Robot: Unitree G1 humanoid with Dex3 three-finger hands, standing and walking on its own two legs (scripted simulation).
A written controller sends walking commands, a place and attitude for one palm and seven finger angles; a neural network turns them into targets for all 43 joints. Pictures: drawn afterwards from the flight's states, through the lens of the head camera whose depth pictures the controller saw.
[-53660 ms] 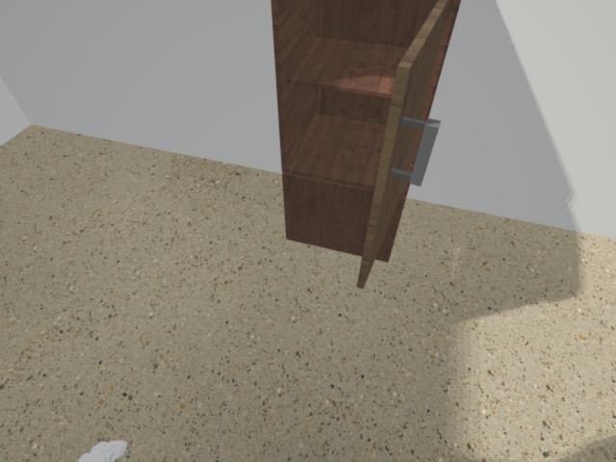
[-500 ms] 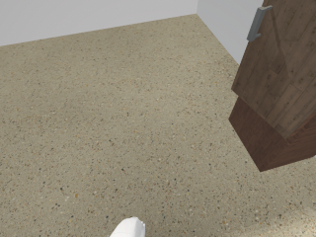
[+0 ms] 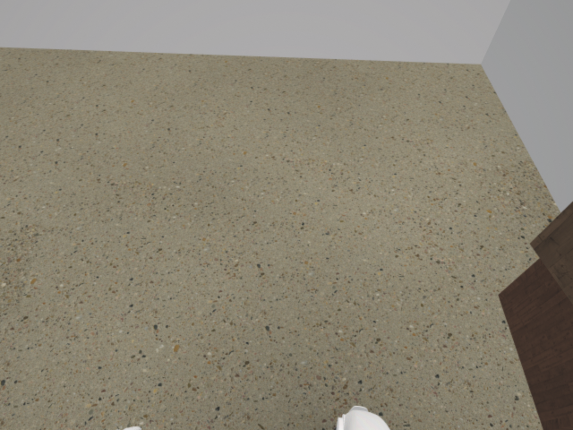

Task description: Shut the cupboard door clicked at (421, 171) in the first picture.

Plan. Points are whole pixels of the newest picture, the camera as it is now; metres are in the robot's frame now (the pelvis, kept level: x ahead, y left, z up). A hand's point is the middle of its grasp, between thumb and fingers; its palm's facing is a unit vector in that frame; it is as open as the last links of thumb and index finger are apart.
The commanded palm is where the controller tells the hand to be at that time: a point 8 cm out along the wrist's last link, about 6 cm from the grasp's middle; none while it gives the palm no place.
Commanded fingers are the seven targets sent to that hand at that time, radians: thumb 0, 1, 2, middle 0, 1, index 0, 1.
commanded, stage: walk to a spot facing it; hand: left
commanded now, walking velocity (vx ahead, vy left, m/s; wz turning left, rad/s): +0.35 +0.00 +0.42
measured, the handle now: out of the picture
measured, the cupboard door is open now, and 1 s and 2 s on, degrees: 13 13 13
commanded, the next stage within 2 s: turn to face it in 0.42 s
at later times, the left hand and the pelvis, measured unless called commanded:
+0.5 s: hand out of the picture +0.11 +0.20 -0.19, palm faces +0.35 -0.92 -0.18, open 7.3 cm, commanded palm none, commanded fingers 0.00 0.90 0.90 -0.20 -0.30 -0.20 -0.30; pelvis +0.19 +0.04 -0.02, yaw +17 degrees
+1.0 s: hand (168, 299) +0.36 +0.26 -0.17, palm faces +0.17 -0.97 -0.20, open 7.3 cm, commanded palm none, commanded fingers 0.00 0.90 0.90 -0.20 -0.30 -0.20 -0.30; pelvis +0.33 +0.07 -0.01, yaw +6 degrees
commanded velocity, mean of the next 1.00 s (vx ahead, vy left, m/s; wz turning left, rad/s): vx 0.14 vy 0.00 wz -0.04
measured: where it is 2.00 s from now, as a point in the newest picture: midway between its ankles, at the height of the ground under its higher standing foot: (257, 366)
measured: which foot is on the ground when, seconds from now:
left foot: down 0.00-0.06, up 0.08-0.48, down 0.50-0.92, up 0.94-1.00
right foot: up 0.00-0.04, down 0.06-0.50, up 0.52-0.88, down 0.90-1.00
